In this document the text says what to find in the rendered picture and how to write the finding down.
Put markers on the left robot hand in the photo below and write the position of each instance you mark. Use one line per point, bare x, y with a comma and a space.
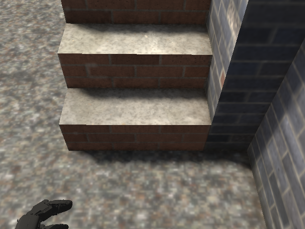
42, 211

